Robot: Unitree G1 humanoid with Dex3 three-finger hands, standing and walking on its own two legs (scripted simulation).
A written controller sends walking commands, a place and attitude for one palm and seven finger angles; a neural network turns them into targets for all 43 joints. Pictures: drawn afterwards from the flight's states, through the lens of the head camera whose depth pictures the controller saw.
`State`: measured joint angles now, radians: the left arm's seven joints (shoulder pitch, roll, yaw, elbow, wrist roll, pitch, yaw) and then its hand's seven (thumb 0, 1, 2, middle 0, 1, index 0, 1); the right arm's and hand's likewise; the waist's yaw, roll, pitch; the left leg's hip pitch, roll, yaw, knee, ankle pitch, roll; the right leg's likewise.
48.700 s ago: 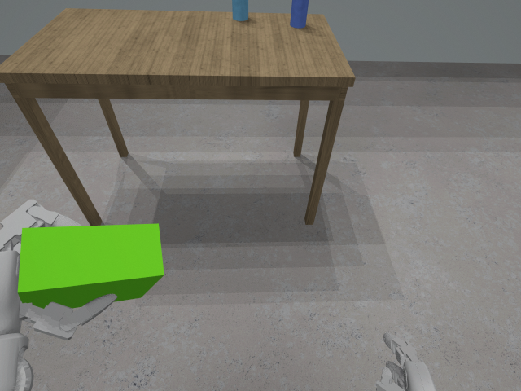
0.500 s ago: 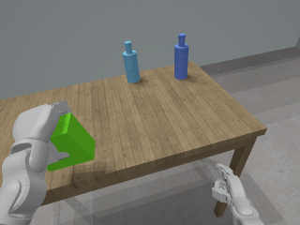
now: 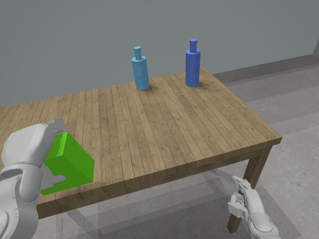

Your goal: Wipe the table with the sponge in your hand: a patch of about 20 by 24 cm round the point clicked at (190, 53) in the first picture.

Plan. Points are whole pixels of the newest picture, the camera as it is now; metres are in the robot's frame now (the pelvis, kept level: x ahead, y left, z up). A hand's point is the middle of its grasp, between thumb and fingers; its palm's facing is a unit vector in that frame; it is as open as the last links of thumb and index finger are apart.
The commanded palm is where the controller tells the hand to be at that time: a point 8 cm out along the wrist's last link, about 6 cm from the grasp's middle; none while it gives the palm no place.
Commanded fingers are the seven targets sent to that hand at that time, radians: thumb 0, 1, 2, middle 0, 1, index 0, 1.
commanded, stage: bring the sponge back beside the body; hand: left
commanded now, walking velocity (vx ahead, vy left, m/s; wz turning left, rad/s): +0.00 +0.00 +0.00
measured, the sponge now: (60, 169) +0.20 +0.28 +0.12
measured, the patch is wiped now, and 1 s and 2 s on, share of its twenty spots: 0.95 0.95 0.95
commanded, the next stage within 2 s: step back with the hand held close in 0.40 s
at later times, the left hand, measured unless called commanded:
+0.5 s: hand (52, 156) +0.19 +0.27 +0.18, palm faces +0.24 -0.15 -0.96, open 10.2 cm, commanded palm +0.16 +0.28 +0.23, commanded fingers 0.00 0.10 1.30 -1.20 -1.60 -1.20 -1.60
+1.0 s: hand (61, 132) +0.22 +0.25 +0.22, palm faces +0.40 -0.75 -0.53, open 10.2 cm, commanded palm +0.15 +0.30 +0.23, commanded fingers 0.00 0.10 1.30 -1.20 -1.60 -1.20 -1.60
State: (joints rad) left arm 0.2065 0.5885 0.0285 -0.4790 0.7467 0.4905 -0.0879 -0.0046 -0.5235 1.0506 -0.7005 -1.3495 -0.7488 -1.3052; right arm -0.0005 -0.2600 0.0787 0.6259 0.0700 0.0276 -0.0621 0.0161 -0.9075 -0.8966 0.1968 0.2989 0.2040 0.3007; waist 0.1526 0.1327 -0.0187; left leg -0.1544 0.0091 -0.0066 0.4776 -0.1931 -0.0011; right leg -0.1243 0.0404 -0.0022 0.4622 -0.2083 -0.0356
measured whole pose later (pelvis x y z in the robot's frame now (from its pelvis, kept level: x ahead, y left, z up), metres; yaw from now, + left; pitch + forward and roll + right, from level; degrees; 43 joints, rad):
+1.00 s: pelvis -0.01 +0.02 -0.01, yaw +1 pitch +3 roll -2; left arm 0.44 0.51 0.52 -0.67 -0.07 -0.15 0.13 -0.01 -0.53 1.05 -0.70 -1.35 -0.75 -1.31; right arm 0.26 -0.22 0.01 0.62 0.03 -0.02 -0.03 0.02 -0.91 -0.90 0.20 0.30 0.20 0.30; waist -0.05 0.03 0.03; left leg -0.36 -0.02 -0.04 0.65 -0.31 0.01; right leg -0.36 0.03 -0.03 0.53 -0.21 -0.01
